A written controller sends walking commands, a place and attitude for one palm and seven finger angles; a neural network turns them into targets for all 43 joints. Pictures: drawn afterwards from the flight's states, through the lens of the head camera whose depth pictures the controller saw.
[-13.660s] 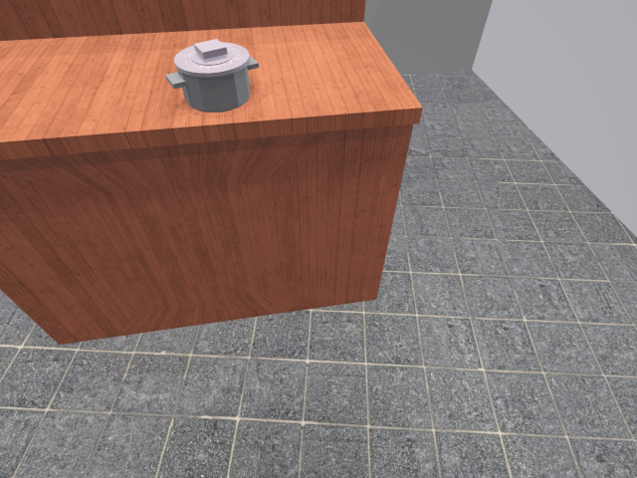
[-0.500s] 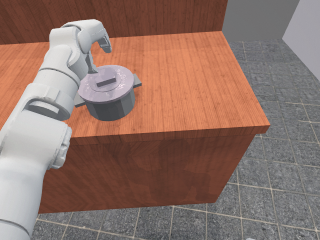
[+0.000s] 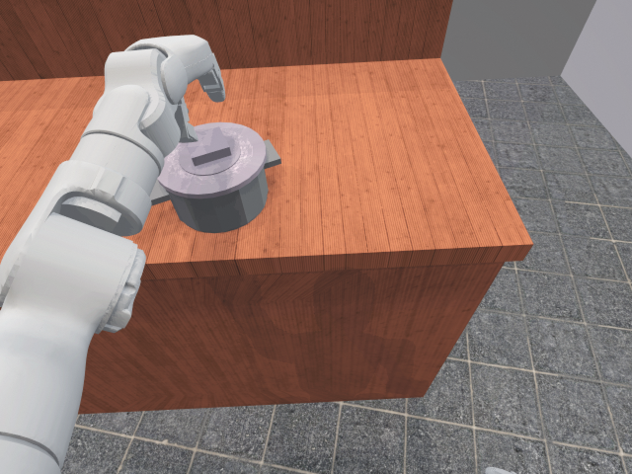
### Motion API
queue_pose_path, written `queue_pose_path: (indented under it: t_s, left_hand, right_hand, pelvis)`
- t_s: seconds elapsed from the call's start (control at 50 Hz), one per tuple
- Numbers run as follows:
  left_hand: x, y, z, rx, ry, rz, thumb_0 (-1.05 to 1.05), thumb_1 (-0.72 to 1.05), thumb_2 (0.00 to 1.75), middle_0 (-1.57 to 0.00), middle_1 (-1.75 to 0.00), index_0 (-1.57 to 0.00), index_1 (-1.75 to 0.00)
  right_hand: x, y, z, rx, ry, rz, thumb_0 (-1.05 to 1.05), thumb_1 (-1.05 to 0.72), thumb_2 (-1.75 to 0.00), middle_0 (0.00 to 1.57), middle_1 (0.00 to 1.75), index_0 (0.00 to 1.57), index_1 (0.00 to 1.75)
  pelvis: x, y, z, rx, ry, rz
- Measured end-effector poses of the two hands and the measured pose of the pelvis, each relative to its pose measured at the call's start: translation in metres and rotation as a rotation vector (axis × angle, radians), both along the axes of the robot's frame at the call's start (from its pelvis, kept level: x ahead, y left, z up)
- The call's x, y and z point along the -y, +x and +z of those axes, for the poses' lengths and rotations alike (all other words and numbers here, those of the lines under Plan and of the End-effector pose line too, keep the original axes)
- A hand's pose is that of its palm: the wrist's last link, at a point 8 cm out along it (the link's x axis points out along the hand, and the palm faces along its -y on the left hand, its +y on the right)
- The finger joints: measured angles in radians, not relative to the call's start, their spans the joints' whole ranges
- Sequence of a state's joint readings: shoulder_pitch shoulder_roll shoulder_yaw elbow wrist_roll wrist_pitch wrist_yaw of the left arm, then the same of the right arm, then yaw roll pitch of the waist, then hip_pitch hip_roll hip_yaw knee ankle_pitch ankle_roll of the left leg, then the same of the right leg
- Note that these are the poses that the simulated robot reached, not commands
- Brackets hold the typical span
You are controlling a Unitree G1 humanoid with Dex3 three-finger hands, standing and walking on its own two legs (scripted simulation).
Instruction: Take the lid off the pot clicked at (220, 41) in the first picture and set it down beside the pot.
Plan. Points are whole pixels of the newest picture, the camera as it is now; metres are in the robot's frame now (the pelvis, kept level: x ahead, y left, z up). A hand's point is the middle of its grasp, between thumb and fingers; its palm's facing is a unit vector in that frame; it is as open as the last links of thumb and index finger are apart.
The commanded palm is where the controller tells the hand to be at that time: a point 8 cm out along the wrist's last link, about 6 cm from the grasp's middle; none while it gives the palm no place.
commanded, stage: move the open hand above the knob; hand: left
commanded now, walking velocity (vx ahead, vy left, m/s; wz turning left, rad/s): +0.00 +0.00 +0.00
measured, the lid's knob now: (207, 145) +0.51 +0.14 +0.15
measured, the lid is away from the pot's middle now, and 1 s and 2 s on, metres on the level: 0.00 0.00 0.00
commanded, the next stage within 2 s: lower the open fingers around the knob in 1.38 s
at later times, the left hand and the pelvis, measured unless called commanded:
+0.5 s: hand (177, 112) +0.49 +0.16 +0.22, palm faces -0.26 -0.03 -0.96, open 10.1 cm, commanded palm +0.47 +0.16 +0.27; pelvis +0.00 +0.00 +0.00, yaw +0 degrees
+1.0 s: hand (179, 110) +0.49 +0.15 +0.22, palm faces -0.27 -0.06 -0.96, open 10.1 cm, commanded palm +0.47 +0.16 +0.27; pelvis +0.01 +0.00 +0.00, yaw +0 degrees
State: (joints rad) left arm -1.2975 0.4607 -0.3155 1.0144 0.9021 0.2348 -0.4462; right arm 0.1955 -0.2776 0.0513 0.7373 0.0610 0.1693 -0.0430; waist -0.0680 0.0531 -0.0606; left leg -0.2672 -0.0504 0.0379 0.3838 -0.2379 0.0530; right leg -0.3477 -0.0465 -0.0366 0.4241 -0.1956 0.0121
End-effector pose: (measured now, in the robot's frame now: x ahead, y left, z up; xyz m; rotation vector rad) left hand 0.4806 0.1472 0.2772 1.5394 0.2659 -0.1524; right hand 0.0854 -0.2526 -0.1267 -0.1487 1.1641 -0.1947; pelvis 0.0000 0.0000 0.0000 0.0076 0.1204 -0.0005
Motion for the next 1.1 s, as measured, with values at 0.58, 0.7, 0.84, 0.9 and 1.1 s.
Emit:
queue_pose_path:
  t_s: [0.58,0.7,0.84,0.9,1.1]
  left_hand:
    - [-0.007,0.000,0.002,0.014,-0.014,-0.010,0.00,-0.20,1.24,-0.82,-0.08,-0.82,-0.08]
    - [-0.007,0.002,-0.001,-0.005,-0.001,0.011,0.00,-0.20,1.24,-0.82,-0.08,-0.82,-0.08]
    - [-0.005,0.004,0.003,0.006,-0.020,0.003,0.00,-0.20,1.24,-0.82,-0.08,-0.82,-0.08]
    - [-0.007,0.004,0.002,0.001,-0.017,0.014,0.00,-0.20,1.24,-0.82,-0.08,-0.82,-0.08]
    - [-0.009,0.005,-0.002,0.000,-0.002,-0.001,0.00,-0.20,1.24,-0.82,-0.08,-0.82,-0.08]
  right_hand:
    - [0.006,0.008,0.003,0.017,-0.016,-0.003,0.01,-0.90,-0.90,0.20,0.30,0.20,0.30]
    - [0.000,0.014,0.003,0.023,-0.004,0.007,0.01,-0.90,-0.90,0.20,0.30,0.20,0.30]
    - [-0.004,0.009,0.000,0.012,0.005,0.000,0.01,-0.90,-0.90,0.20,0.30,0.20,0.30]
    - [-0.004,0.005,0.000,0.000,0.008,-0.006,0.01,-0.90,-0.90,0.20,0.30,0.20,0.30]
    - [0.001,-0.006,0.000,-0.029,-0.009,-0.017,0.01,-0.90,-0.90,0.20,0.30,0.20,0.30]
  pelvis:
    - [0.001,0.005,0.000,0.000,-0.004,-0.002]
    - [-0.001,0.005,0.000,-0.003,-0.003,0.001]
    - [-0.002,0.006,0.000,-0.005,-0.003,-0.005]
    - [-0.002,0.006,0.000,-0.004,-0.003,-0.007]
    - [-0.003,0.006,0.000,-0.004,-0.004,-0.004]
